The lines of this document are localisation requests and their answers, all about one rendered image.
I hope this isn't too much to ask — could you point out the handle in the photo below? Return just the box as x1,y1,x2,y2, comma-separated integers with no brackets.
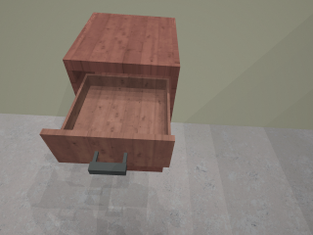
88,151,128,176

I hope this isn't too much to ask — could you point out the drawer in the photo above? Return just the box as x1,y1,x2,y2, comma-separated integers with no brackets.
39,73,175,167

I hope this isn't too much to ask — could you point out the cabinet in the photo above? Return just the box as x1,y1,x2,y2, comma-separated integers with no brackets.
63,12,181,172

